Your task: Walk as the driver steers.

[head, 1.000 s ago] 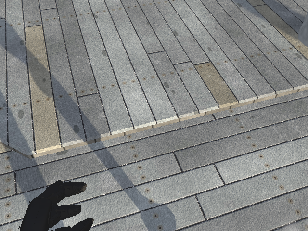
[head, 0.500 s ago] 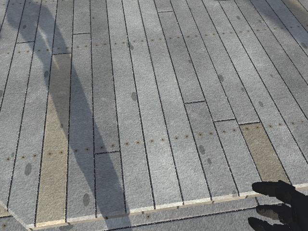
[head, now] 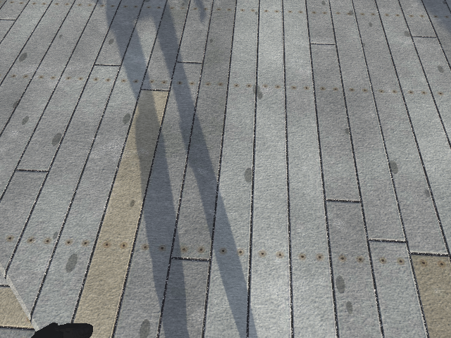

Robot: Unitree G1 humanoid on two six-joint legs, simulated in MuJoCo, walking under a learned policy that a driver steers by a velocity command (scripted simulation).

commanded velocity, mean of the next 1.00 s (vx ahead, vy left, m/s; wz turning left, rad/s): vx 0.01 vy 0.00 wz -0.18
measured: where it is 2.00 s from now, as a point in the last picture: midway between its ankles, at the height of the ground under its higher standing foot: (220, 325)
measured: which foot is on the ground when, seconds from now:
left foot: up 0.00-0.36, down 0.38-0.82, up 0.84-1.00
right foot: down 0.00-0.38, up 0.40-0.78, down 0.80-1.00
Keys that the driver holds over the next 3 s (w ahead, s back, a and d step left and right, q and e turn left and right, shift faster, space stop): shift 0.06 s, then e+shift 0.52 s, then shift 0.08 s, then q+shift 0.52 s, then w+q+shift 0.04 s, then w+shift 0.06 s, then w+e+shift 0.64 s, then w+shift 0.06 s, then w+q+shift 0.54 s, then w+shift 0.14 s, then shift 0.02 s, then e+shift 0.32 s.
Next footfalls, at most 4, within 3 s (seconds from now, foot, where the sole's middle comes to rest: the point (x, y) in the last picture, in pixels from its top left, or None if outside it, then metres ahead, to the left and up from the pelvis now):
0.38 left None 0.03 0.11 -0.77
0.80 right None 0.01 -0.17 -0.77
1.22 left None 0.04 0.09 -0.77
1.78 right None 0.45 -0.09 -0.73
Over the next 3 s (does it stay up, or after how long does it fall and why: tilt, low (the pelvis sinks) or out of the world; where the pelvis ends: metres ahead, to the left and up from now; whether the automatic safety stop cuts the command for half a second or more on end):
stays up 1.31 -0.17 0.05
